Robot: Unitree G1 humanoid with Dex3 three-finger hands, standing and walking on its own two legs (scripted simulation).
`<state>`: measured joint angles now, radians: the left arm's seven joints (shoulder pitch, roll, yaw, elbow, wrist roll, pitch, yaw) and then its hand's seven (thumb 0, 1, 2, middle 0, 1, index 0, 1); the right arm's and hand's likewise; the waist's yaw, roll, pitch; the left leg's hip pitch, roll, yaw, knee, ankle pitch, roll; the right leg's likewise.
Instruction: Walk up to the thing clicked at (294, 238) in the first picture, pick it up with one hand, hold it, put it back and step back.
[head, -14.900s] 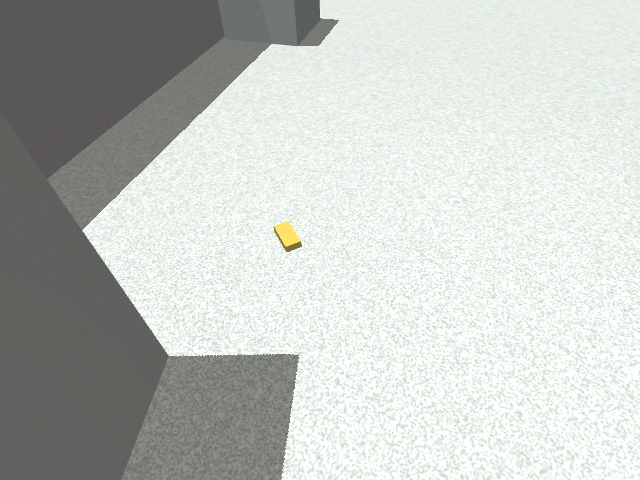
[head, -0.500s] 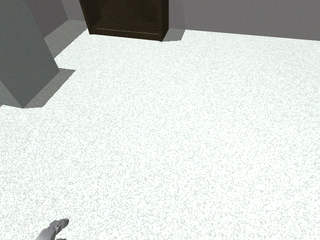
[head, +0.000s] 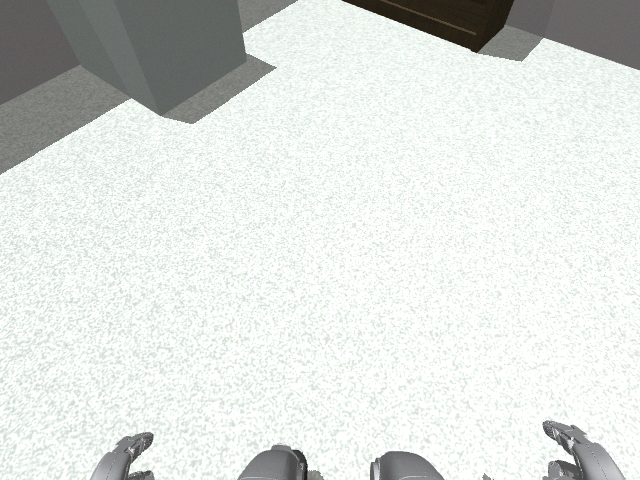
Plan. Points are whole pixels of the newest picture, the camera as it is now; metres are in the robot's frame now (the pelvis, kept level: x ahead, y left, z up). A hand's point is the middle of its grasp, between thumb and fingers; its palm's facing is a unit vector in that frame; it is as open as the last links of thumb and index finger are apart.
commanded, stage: walk up
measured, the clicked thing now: out of the picture -0.32 +1.47 -0.73
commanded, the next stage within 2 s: none
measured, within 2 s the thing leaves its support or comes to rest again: neither
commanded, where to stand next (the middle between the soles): +0.03 +0.06 m, yaw +95 degrees
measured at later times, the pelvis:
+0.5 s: pelvis -0.04 -0.04 +0.01, yaw +30 degrees
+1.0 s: pelvis -0.01 +0.01 +0.00, yaw +57 degrees
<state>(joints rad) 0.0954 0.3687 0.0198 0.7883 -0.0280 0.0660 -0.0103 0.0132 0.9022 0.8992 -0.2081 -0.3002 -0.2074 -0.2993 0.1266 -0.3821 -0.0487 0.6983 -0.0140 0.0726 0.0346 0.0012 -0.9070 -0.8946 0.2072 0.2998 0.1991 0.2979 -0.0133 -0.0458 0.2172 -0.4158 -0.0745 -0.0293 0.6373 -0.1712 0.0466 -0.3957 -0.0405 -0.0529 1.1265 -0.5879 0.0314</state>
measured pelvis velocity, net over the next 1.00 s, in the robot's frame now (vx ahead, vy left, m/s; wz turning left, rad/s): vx -0.01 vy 0.01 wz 0.99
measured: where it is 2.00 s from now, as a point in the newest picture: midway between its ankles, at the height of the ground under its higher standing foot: outside the picture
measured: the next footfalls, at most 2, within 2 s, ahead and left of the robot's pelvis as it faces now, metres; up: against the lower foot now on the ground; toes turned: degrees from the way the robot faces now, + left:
right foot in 0.12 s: +0.07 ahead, -0.14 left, +0.00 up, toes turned +8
left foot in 0.56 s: -0.08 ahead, +0.12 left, +0.00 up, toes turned +38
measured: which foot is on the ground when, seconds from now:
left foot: down 0.00-0.14, up 0.16-0.54, down 0.56-0.98, up 1.00-1.00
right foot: up 0.00-0.10, down 0.12-0.58, up 0.60-0.94, down 0.96-1.00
